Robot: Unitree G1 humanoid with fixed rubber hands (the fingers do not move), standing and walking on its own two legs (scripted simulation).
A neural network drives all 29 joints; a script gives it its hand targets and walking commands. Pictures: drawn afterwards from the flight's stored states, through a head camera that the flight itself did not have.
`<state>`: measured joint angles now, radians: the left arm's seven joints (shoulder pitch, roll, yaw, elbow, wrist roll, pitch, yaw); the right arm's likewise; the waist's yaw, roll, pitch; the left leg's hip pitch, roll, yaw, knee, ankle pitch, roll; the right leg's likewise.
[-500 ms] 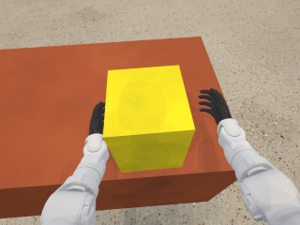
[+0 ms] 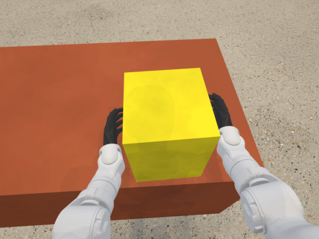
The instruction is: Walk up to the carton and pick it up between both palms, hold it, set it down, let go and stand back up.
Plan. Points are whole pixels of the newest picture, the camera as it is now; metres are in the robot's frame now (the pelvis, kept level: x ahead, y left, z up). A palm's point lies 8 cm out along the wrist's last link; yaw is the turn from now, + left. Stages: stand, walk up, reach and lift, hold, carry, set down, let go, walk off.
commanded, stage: reach and lift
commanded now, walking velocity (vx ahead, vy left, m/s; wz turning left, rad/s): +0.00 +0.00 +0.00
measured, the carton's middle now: (165, 129) +0.42 +0.02 -0.01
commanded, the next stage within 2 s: none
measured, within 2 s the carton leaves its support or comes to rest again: leaves its support in 1.48 s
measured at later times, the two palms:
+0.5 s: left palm (112, 140) +0.37 +0.16 +0.01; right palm (221, 124) +0.42 -0.12 +0.03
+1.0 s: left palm (112, 141) +0.36 +0.16 +0.01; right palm (220, 124) +0.42 -0.12 +0.03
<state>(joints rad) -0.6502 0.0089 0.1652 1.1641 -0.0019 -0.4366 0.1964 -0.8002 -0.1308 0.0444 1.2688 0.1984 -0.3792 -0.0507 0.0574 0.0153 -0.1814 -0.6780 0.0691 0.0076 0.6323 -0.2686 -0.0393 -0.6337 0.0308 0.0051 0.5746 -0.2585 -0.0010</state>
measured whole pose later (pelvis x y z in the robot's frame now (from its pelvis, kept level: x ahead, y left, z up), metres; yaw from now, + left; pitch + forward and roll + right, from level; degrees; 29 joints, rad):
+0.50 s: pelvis +0.00 -0.01 +0.00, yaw +1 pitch +18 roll -1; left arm -0.65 -0.02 0.25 1.16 0.09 -0.46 0.21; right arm -0.79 -0.07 -0.19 1.27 -0.06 -0.44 -0.09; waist 0.06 0.02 -0.18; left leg -0.68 0.07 -0.01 0.62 -0.26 -0.04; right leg -0.63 0.03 -0.01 0.57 -0.26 -0.01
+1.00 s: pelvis +0.00 -0.01 +0.00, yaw +1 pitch +18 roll -1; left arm -0.65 -0.02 0.27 1.17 0.10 -0.48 0.20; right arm -0.78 -0.06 -0.23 1.26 -0.10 -0.45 -0.09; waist 0.06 0.02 -0.18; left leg -0.68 0.07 -0.01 0.62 -0.25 -0.04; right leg -0.63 0.03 -0.01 0.57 -0.26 -0.01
